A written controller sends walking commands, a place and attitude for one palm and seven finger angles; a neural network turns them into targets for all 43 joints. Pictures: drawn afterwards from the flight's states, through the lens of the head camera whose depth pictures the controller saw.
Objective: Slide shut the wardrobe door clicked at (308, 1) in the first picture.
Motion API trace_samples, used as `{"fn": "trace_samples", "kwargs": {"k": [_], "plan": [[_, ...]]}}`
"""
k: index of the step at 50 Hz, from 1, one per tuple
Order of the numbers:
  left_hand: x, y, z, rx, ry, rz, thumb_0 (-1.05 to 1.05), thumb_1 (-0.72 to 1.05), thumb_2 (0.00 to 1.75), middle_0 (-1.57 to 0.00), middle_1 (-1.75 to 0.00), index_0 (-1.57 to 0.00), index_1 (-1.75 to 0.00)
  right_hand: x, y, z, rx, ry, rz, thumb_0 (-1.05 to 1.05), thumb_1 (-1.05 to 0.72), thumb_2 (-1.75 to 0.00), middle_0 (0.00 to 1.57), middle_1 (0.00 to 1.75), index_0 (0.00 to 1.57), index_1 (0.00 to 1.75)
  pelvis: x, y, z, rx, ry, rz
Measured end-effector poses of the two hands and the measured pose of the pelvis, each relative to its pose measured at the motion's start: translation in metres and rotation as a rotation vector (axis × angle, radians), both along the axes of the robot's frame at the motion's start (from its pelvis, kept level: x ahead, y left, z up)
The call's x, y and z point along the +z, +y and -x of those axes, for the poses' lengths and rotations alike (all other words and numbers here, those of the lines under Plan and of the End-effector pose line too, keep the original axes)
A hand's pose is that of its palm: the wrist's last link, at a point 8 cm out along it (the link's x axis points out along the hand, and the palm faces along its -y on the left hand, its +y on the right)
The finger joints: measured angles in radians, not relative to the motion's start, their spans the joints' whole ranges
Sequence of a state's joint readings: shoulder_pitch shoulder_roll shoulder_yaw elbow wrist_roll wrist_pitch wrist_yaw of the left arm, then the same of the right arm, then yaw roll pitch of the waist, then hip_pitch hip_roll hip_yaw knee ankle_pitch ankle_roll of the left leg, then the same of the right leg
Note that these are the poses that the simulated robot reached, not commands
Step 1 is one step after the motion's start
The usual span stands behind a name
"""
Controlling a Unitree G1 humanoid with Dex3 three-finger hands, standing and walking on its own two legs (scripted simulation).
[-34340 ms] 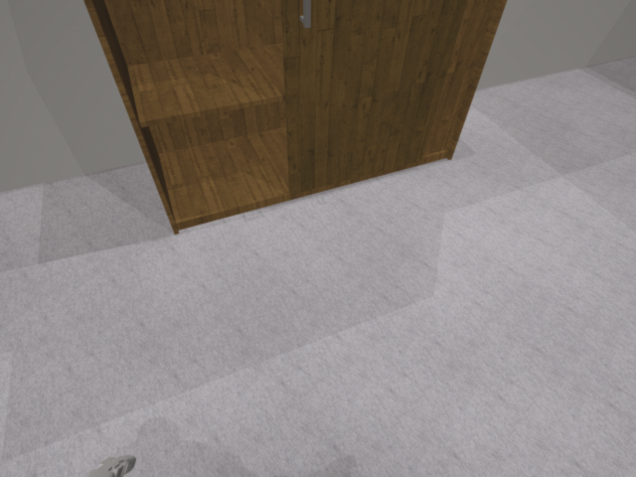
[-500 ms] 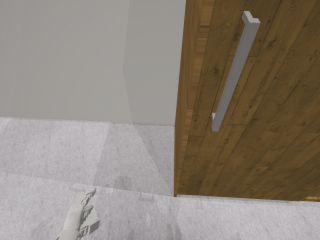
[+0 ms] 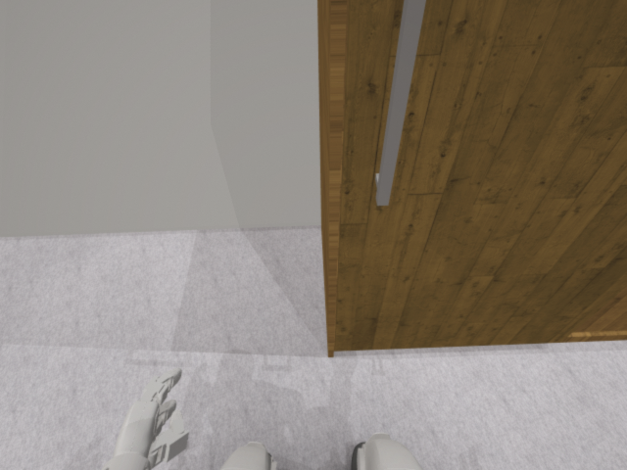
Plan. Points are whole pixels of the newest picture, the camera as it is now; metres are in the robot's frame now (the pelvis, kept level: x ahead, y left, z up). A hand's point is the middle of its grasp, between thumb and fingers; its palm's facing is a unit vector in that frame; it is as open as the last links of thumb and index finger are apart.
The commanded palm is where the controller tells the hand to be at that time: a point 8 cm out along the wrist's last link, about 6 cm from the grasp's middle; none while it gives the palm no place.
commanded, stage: step back with the hand held close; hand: right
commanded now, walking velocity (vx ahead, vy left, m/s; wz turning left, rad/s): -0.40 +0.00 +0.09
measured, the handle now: (393, 109) +0.52 -0.09 +0.19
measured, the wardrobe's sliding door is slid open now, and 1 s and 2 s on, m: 0.00 0.00 0.00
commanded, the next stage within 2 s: stop stepping back and stand still in 0.16 s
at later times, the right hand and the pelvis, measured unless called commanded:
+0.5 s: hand out of the picture +0.10 -0.28 +0.20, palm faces +0.44 +0.83 -0.34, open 7.4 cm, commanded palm +0.03 -0.32 +0.20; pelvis -0.11 -0.02 +0.03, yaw +1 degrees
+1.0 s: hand out of the picture +0.07 -0.28 +0.20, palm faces +0.35 +0.84 -0.41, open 7.4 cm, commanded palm +0.01 -0.32 +0.20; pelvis -0.16 -0.04 +0.02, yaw +5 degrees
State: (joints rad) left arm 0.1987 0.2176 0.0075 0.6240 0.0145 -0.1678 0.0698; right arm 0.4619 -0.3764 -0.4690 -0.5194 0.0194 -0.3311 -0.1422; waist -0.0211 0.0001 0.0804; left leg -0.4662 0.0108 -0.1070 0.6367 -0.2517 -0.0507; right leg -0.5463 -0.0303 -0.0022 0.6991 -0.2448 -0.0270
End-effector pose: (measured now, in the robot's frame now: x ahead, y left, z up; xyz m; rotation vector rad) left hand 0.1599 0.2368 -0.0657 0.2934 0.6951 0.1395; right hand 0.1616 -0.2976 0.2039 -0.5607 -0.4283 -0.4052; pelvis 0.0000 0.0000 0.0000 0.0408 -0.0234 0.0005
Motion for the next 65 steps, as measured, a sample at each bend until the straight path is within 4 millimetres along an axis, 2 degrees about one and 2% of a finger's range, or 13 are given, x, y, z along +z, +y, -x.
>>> {"fn": "trace_samples", "kwargs": {"k": [8,13,19,24,29,34,41,44,48,56,60,62,65], "plan": [[-0.007,-0.010,0.013,-0.070,-0.022,0.033,0.01,0.90,0.90,-0.21,-0.30,-0.20,-0.30,0.012,0.002,0.054,-0.027,-0.070,0.080,0.01,-0.89,-0.90,0.21,0.30,0.21,0.30,-0.009,0.012,0.032,-0.090,0.004,-0.023],[0.003,-0.022,0.034,-0.075,0.047,0.020,0.01,0.90,0.90,-0.21,-0.30,-0.20,-0.30,0.012,-0.012,0.084,-0.063,-0.005,0.016,0.01,-0.89,-0.90,0.21,0.30,0.21,0.30,0.009,-0.003,0.052,-0.048,0.015,0.038],[0.019,-0.041,0.063,-0.056,-0.038,0.015,0.01,0.90,0.90,-0.21,-0.30,-0.20,-0.30,-0.004,-0.039,0.092,-0.046,0.019,-0.054,0.01,-0.89,-0.90,0.21,0.30,0.21,0.30,0.010,-0.021,0.090,-0.027,0.012,0.022],[0.039,-0.048,0.105,-0.018,-0.069,0.062,0.01,0.90,0.90,-0.21,-0.30,-0.20,-0.30,0.005,-0.028,0.103,0.011,0.037,-0.115,0.01,-0.89,-0.90,0.21,0.30,0.21,0.30,0.025,-0.023,0.112,0.013,0.004,-0.020],[0.044,-0.039,0.146,0.028,-0.040,0.067,0.01,0.90,0.90,-0.21,-0.30,-0.20,-0.30,0.022,-0.012,0.122,0.063,0.069,-0.079,0.01,-0.89,-0.90,0.21,0.30,0.21,0.30,0.036,-0.018,0.128,0.033,0.023,-0.013],[0.022,-0.015,0.180,0.081,0.019,0.040,0.01,0.90,0.90,-0.21,-0.30,-0.20,-0.30,0.025,-0.010,0.138,0.076,0.055,-0.026,0.01,-0.89,-0.90,0.21,0.30,0.21,0.30,0.024,-0.019,0.150,0.073,0.012,0.014],[0.019,0.003,0.227,0.203,0.071,-0.034,0.01,0.90,0.90,-0.21,-0.30,-0.20,-0.30,-0.006,-0.030,0.132,0.027,0.082,-0.169,0.01,-0.89,-0.90,0.21,0.30,0.21,0.30,0.024,-0.032,0.150,0.083,0.000,0.024],[0.015,0.002,0.234,0.224,0.059,-0.065,0.01,0.90,0.90,-0.21,-0.30,-0.20,-0.30,-0.013,-0.030,0.126,0.062,0.063,-0.167,0.01,-0.89,-0.90,0.21,0.30,0.21,0.30,0.014,-0.040,0.153,0.081,-0.011,0.025],[0.017,-0.015,0.237,0.222,0.040,-0.011,0.01,0.91,0.90,-0.20,-0.30,-0.20,-0.30,0.000,-0.024,0.124,0.105,0.068,-0.095,0.01,-0.89,-0.90,0.21,0.30,0.21,0.30,0.019,-0.039,0.159,0.087,-0.022,0.036],[-0.003,-0.041,0.221,0.130,0.103,0.088,0.01,0.90,0.90,-0.21,-0.30,-0.20,-0.30,0.014,-0.026,0.137,0.079,0.092,0.001,0.01,-0.89,-0.90,0.21,0.30,0.21,0.30,0.019,-0.038,0.156,0.091,-0.004,0.024],[-0.003,-0.045,0.208,0.101,0.113,0.078,0.01,0.90,0.90,-0.21,-0.30,-0.20,-0.30,-0.007,-0.039,0.127,0.032,0.139,-0.080,0.01,-0.89,-0.90,0.21,0.30,0.21,0.30,0.021,-0.046,0.147,0.082,0.011,0.025],[-0.017,-0.043,0.199,0.071,0.131,0.078,0.01,0.90,0.90,-0.21,-0.30,-0.20,-0.30,-0.056,-0.048,0.109,0.019,0.317,-0.145,0.00,-0.90,-0.90,0.20,0.30,0.20,0.30,0.011,-0.054,0.145,0.061,0.035,0.009],[-0.034,-0.043,0.196,0.067,0.197,0.074,0.01,0.90,0.90,-0.21,-0.30,-0.20,-0.30,-0.162,-0.044,0.102,-0.030,0.733,-0.312,0.00,-0.90,-0.90,0.20,0.30,0.20,0.30,0.004,-0.057,0.148,0.033,0.043,0.045]]}}
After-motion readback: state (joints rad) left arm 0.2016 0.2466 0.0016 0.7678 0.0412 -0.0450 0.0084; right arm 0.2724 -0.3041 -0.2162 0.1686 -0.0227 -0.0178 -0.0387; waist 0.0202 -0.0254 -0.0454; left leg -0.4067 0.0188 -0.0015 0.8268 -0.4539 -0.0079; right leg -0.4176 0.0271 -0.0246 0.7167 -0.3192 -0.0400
